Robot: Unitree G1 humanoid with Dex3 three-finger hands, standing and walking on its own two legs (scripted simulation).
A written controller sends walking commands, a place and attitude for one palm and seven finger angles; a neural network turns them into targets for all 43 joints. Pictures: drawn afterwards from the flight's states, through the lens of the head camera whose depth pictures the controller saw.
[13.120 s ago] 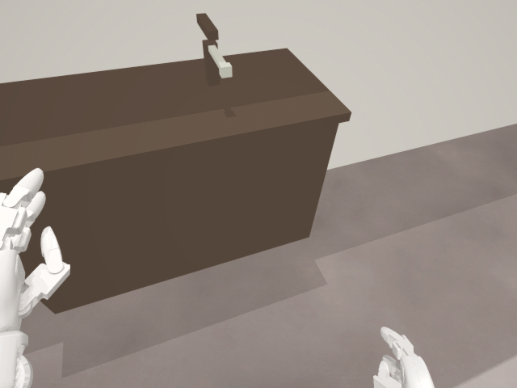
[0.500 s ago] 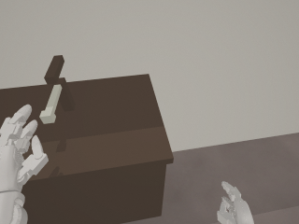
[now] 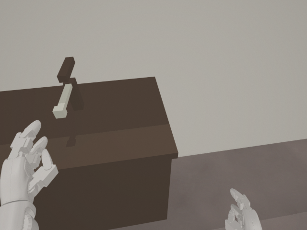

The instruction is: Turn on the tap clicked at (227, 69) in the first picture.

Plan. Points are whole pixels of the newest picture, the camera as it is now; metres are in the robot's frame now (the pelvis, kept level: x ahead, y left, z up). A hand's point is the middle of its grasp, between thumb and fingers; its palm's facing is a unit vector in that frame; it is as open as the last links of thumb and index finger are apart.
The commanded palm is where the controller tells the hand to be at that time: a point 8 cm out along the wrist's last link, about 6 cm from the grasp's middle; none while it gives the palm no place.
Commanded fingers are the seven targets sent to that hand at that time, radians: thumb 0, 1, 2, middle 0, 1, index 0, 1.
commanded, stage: turn the palm inward beside the body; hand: left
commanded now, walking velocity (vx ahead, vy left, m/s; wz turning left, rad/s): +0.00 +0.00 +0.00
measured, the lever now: (60, 111) +0.38 +0.34 +0.12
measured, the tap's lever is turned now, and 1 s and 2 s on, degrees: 0 0 0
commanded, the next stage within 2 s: reach beside the lever's end, fingers flat in 0.48 s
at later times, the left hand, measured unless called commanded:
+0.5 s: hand (64, 157) +0.21 +0.22 +0.16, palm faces +0.46 -0.88 -0.12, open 7.4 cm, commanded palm +0.16 +0.26 +0.17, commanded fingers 0.00 0.90 0.90 -0.20 -0.30 -0.20 -0.30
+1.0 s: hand (63, 151) +0.23 +0.24 +0.15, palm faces +0.46 -0.88 -0.12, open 7.4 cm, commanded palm +0.18 +0.28 +0.15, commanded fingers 0.00 0.90 0.90 -0.20 -0.30 -0.20 -0.30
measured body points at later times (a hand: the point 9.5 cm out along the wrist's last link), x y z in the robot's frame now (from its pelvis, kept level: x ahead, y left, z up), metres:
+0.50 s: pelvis +0.03 -0.01 +0.00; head +0.00 -0.03 +0.45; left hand +0.18 +0.27 +0.17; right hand +0.23 -0.22 -0.06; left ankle +0.05 +0.16 -0.72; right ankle -0.02 -0.12 -0.72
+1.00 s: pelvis +0.02 +0.00 +0.00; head +0.00 -0.03 +0.45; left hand +0.20 +0.28 +0.16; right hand +0.22 -0.22 -0.07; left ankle +0.05 +0.16 -0.72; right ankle -0.02 -0.12 -0.72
